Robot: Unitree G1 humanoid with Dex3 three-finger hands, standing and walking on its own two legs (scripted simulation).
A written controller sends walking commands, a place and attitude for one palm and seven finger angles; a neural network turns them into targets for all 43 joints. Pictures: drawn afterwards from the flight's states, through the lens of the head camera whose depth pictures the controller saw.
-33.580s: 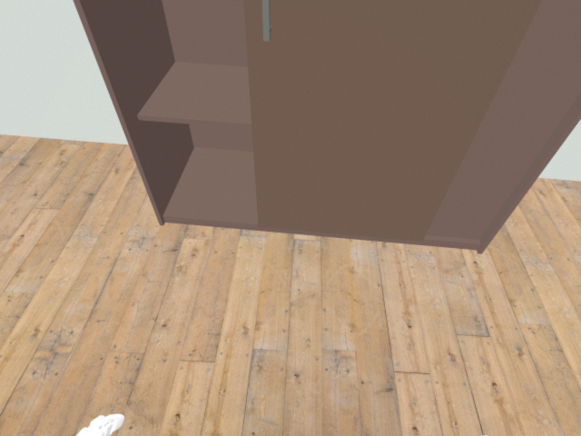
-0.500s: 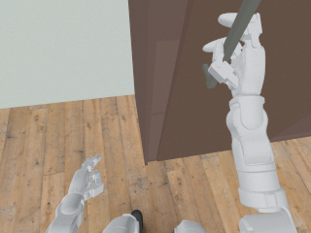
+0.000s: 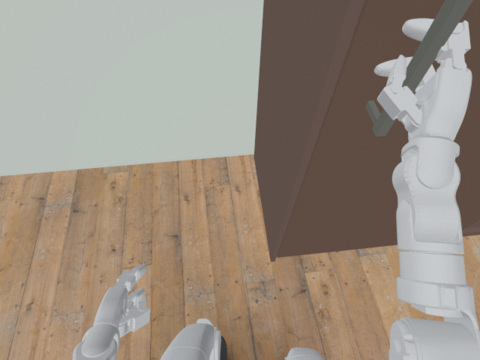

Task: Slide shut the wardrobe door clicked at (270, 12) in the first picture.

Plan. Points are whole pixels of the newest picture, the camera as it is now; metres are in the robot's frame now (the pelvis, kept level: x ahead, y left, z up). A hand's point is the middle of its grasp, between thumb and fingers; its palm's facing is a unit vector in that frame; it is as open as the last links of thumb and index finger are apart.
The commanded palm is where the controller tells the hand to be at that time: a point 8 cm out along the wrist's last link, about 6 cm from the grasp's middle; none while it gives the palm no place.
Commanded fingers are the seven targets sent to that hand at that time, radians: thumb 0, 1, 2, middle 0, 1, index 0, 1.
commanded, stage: step sideways, sliding the door along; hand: right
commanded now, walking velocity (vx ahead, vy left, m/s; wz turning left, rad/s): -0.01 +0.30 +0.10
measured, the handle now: (417, 45) +0.44 -0.23 +0.25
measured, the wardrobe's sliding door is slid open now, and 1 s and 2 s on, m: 0.00 0.00 0.00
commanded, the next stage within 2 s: stop walking and hold the door there in 0.06 s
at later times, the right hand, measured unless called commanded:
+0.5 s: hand (389, 91) +0.40 -0.20 +0.21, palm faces +0.45 +0.88 -0.17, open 6.3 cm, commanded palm +0.36 -0.22 +0.20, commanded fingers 0.00 -0.90 -0.90 0.45 1.40 0.45 1.40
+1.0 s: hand (391, 92) +0.40 -0.20 +0.21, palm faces +0.44 +0.87 -0.22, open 6.2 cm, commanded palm +0.36 -0.23 +0.20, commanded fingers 0.00 -0.90 -0.90 0.45 1.40 0.45 1.40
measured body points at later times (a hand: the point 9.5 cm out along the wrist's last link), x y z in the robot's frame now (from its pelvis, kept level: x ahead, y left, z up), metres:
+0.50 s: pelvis +0.01 +0.06 +0.00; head +0.03 +0.06 +0.45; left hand +0.18 +0.34 -0.07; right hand +0.37 -0.24 +0.22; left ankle +0.03 +0.20 -0.73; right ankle +0.02 -0.03 -0.73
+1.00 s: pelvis +0.01 +0.06 +0.01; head -0.02 +0.07 +0.46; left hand +0.11 +0.34 -0.09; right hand +0.37 -0.25 +0.22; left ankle +0.02 +0.20 -0.73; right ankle +0.02 -0.03 -0.73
